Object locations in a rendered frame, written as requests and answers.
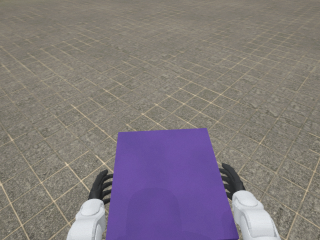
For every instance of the carton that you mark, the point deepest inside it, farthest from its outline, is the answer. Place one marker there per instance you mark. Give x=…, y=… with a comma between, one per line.
x=167, y=186

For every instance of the right robot forearm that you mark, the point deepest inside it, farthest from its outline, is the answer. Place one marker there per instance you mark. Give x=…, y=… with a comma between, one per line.
x=255, y=223

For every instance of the right robot hand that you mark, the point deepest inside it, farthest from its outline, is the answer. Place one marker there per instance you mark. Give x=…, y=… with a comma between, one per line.
x=233, y=180

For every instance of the left robot hand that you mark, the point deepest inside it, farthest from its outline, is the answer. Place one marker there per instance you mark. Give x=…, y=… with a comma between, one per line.
x=98, y=186

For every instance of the left robot forearm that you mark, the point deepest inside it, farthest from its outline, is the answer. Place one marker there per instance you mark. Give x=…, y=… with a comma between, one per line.
x=90, y=221

